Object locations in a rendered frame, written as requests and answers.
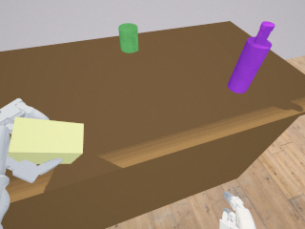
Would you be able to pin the left robot hand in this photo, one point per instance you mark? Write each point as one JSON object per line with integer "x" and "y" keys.
{"x": 25, "y": 169}

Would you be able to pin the sponge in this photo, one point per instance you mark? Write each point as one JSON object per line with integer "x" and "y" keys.
{"x": 41, "y": 140}

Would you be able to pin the right robot hand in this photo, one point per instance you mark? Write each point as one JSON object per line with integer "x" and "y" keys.
{"x": 241, "y": 219}

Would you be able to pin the left robot forearm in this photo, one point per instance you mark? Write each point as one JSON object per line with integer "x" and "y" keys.
{"x": 4, "y": 197}

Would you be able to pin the table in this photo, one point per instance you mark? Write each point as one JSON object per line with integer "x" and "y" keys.
{"x": 160, "y": 124}

